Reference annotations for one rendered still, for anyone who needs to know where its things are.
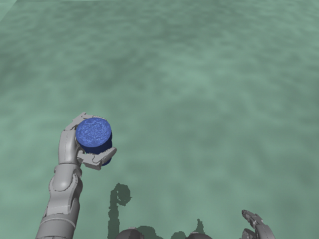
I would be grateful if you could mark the left robot hand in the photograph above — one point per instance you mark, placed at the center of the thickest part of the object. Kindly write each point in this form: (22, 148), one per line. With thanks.
(70, 151)

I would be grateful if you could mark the cup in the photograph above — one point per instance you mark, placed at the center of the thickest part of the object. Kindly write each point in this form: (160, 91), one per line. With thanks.
(94, 136)

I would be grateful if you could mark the left robot arm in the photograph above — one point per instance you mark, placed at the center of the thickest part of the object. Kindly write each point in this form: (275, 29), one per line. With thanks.
(61, 214)

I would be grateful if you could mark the right robot hand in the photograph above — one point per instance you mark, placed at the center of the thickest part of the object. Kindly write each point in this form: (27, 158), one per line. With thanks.
(262, 231)

